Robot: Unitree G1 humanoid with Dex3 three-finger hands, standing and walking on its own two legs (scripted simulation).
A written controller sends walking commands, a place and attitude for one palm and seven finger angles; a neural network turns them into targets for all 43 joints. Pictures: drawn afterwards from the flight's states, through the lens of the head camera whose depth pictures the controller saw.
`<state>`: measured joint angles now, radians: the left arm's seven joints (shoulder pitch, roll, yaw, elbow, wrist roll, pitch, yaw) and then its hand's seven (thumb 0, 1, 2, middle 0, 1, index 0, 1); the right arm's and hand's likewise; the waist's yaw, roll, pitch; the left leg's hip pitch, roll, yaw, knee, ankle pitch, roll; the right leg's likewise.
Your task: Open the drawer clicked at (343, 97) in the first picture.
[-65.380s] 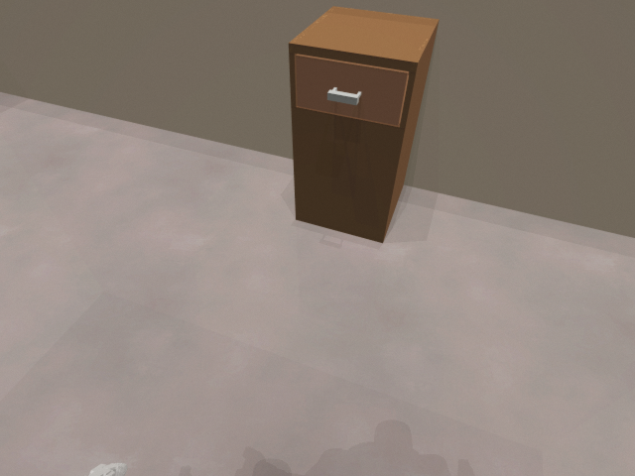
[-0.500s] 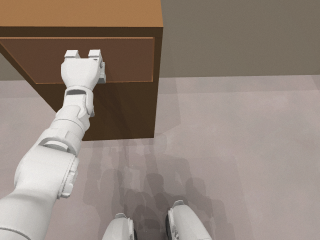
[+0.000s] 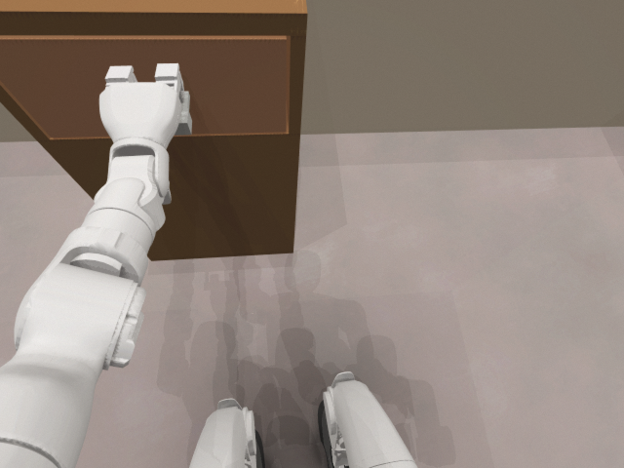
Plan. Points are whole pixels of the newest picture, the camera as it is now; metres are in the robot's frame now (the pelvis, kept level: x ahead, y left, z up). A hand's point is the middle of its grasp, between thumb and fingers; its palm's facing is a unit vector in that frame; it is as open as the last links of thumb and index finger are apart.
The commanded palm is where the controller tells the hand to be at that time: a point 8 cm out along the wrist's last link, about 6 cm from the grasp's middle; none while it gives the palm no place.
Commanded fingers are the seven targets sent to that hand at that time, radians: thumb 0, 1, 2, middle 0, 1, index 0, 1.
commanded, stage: lower the fingers behind the handle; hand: left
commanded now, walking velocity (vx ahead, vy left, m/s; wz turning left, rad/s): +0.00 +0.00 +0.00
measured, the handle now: (153, 110) +0.61 +0.15 +0.01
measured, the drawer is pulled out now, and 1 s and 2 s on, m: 0.00 0.00 0.00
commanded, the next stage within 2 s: lift the fingers back up to retry in 0.16 s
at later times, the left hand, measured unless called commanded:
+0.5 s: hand (150, 136) +0.55 +0.14 +0.02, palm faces -0.04 +0.01 -1.00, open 13.7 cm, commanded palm +0.54 +0.14 +0.07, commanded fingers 0.00 -0.50 0.30 -0.30 -1.20 -0.30 -1.20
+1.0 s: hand (134, 104) +0.55 +0.14 +0.08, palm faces -0.05 -0.01 -1.00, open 13.8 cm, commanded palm +0.53 +0.14 +0.12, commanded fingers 0.00 -0.50 0.30 -0.30 -1.20 -0.30 -1.20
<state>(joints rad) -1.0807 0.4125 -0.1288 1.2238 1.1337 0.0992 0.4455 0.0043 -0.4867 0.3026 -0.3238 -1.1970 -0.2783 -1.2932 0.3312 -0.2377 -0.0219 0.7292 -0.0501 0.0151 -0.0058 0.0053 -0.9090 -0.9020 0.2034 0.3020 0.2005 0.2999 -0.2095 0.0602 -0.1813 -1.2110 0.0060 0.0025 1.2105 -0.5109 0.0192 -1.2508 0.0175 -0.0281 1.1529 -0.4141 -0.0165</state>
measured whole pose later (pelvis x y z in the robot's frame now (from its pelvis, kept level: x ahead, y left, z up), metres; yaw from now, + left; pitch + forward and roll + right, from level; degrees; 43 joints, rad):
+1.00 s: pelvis +0.05 +0.00 +0.06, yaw -1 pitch +22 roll -1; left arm -0.91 0.35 -0.15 1.12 1.08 0.05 0.38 0.00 -0.49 0.30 -0.32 -1.20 -0.32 -1.20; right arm 0.36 -0.24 -0.06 0.72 -0.03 0.07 -0.01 0.01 -0.91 -0.90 0.20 0.30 0.20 0.30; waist -0.14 0.06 -0.16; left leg -0.81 0.01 0.02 0.87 -0.45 0.02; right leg -0.86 0.03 -0.01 0.83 -0.36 -0.01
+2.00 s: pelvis +0.03 +0.00 +0.06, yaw -1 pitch +22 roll -1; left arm -0.96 0.34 -0.13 1.18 1.12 0.04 0.43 0.00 -0.49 0.30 -0.32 -1.20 -0.32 -1.20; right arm 0.36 -0.24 -0.05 0.74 -0.04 0.05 -0.01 0.01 -0.91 -0.90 0.20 0.30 0.20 0.30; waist -0.17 0.06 -0.17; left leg -0.86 0.01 0.03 0.91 -0.44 0.02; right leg -0.91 0.02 0.00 0.87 -0.35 -0.01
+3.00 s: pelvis +0.03 +0.01 +0.05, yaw -1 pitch +25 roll -2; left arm -1.02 0.41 -0.12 1.21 1.12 0.03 0.40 0.00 -0.49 0.30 -0.34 -1.21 -0.34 -1.23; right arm 0.38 -0.23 -0.04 0.73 -0.05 0.05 -0.01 0.01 -0.91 -0.90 0.20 0.30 0.20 0.30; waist -0.19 0.06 -0.16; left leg -0.94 0.00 0.02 0.97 -0.46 0.04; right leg -0.98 0.02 0.00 0.91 -0.36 0.00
